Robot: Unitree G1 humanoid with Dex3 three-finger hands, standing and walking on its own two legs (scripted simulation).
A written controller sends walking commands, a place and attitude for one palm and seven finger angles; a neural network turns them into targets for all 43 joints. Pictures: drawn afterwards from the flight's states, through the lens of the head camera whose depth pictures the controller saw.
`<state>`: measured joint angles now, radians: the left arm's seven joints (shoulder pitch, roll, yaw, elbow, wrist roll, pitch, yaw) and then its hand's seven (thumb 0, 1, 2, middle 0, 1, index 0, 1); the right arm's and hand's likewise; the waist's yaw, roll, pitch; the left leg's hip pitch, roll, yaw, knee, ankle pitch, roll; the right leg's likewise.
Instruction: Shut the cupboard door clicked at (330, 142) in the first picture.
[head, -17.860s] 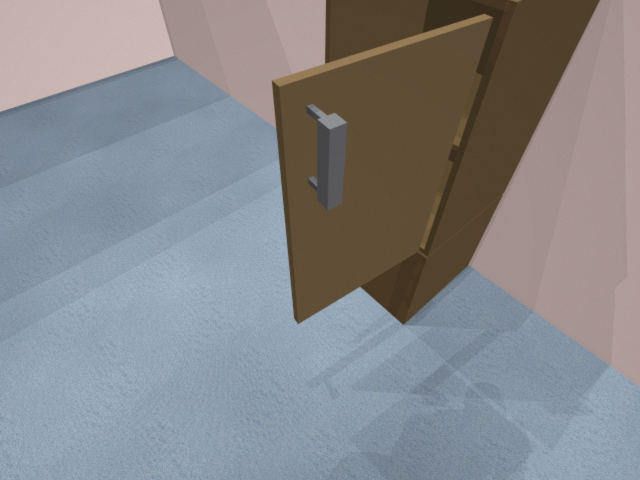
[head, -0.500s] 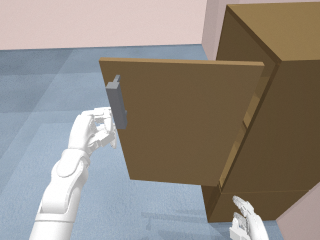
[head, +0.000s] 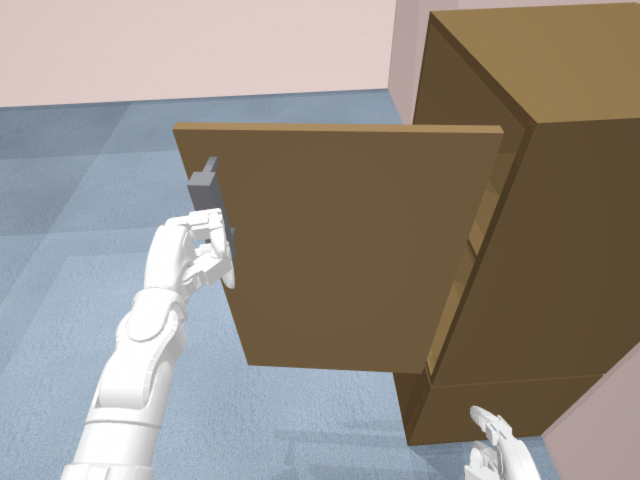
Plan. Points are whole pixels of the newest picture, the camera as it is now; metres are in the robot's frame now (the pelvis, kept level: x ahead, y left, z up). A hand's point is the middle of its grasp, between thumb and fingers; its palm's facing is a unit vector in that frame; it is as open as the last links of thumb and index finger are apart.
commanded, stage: bring the fist close to the handle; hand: left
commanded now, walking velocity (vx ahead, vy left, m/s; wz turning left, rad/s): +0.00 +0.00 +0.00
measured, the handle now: (218, 211) +0.41 +0.17 +0.14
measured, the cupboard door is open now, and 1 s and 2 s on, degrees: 83 70 57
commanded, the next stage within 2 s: push the door shut along its arc in 0.10 s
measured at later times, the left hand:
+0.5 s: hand (227, 244) +0.35 +0.14 +0.15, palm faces -0.03 -1.00 -0.06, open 3.2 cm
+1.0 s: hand (244, 212) +0.41 +0.13 +0.15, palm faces -0.17 -0.98 -0.05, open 3.1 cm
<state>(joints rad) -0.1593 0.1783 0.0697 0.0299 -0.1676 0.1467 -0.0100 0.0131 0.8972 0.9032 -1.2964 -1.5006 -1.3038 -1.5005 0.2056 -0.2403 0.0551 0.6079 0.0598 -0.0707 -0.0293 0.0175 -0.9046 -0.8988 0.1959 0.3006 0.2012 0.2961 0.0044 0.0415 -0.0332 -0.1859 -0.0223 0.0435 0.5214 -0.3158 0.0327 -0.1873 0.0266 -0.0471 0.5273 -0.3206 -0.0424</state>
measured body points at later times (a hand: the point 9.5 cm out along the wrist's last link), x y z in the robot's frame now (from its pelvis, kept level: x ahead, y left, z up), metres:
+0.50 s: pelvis -0.01 -0.01 +0.00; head -0.02 -0.03 +0.45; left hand +0.34 +0.19 +0.16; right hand +0.17 -0.23 -0.09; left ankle -0.02 +0.10 -0.73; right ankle -0.02 -0.09 -0.73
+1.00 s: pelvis -0.01 +0.01 +0.00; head +0.00 +0.00 +0.45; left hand +0.41 +0.18 +0.15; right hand +0.10 -0.25 -0.11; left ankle -0.02 +0.10 -0.73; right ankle -0.02 -0.09 -0.73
